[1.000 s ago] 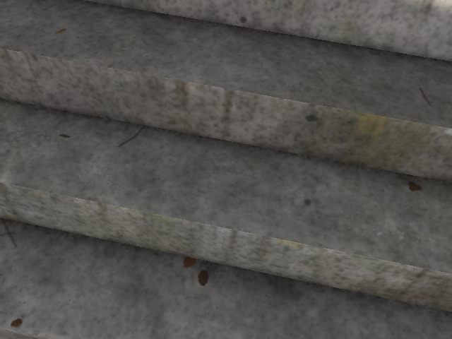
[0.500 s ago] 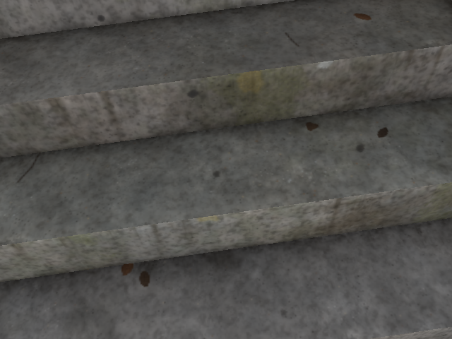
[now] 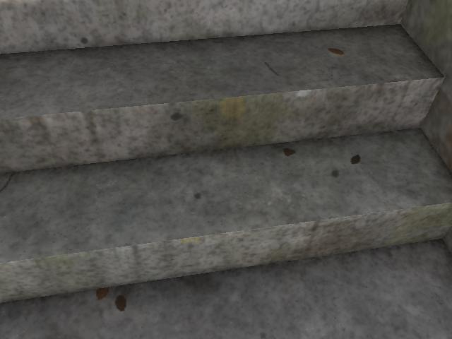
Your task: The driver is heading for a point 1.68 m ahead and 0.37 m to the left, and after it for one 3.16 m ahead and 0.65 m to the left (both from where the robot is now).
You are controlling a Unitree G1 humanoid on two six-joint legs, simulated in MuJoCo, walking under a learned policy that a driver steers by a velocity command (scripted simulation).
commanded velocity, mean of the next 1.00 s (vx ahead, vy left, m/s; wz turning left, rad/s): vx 0.38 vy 0.00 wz -0.02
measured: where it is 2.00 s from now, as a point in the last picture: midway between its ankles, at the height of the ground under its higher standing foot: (252, 205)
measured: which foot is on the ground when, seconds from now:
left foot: down 0.00-0.38, up 0.40-0.70, down 0.72-1.00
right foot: down 0.00-0.70, up 0.72-1.00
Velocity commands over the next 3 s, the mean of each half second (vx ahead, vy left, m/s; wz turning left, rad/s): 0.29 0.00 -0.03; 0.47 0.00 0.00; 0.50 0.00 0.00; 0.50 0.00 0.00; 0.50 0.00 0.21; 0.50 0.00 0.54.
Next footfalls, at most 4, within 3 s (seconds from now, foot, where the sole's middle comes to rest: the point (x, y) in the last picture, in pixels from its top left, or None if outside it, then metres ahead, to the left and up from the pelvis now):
0.72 left None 0.21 0.12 -0.77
1.22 right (271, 328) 0.48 -0.09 -0.59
1.78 left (207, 198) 0.74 0.08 -0.40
2.26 right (292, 62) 1.08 -0.14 -0.22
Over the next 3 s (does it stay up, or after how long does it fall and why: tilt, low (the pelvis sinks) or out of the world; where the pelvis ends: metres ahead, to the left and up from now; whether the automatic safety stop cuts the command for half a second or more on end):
stays up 1.30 0.03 0.72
